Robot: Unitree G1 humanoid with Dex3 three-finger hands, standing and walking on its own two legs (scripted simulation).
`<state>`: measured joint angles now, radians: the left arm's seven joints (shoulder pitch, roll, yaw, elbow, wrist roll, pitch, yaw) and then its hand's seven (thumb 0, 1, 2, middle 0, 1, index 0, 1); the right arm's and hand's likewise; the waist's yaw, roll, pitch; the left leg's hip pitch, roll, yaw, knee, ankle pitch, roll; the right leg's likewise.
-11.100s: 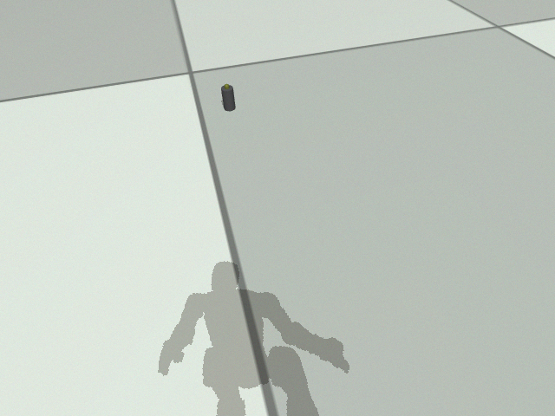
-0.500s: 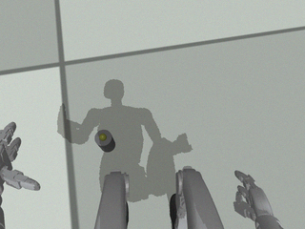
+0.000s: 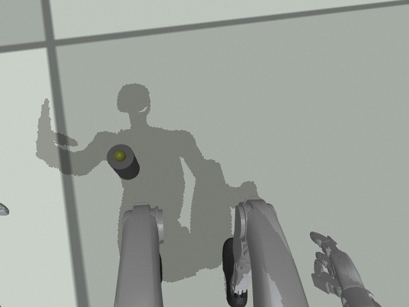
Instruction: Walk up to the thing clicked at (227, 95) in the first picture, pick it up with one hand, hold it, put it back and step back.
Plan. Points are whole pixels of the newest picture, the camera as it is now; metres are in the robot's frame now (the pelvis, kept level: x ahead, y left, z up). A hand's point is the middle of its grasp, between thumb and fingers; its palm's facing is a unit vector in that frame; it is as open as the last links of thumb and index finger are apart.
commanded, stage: go down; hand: left
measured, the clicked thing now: (124, 162) +0.47 +0.22 -0.37
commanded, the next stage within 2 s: approach in 0.94 s
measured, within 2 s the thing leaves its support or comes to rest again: neither
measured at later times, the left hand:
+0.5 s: hand out of the picture +0.37 +0.39 -0.06, palm faces +0.15 -0.98 -0.10, open 17.4 cm
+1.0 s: hand out of the picture +0.38 +0.41 -0.07, palm faces +0.14 -0.99 -0.08, open 17.4 cm
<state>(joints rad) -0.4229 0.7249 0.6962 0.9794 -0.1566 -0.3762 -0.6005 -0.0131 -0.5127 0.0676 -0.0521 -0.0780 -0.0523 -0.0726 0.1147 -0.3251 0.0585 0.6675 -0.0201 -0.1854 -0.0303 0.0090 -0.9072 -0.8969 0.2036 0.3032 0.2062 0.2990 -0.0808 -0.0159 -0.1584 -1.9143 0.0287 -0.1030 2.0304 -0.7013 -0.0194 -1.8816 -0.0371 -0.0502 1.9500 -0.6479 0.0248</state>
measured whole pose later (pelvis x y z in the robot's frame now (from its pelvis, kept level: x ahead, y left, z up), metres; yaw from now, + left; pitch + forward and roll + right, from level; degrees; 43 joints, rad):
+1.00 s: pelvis -0.01 +0.00 -0.08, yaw -1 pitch +32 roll -7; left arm -0.59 0.89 0.79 1.07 -0.19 -0.38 -0.73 -0.01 -0.52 0.08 -0.04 -0.08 -0.04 -0.08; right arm 0.12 -0.36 0.11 0.68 -0.04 -0.18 -0.01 0.01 -0.92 -0.90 0.20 0.30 0.21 0.30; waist -0.11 -0.03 -0.10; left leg -2.13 0.01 -0.13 2.28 -0.71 -0.01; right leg -2.08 -0.04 -0.05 2.18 -0.66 0.04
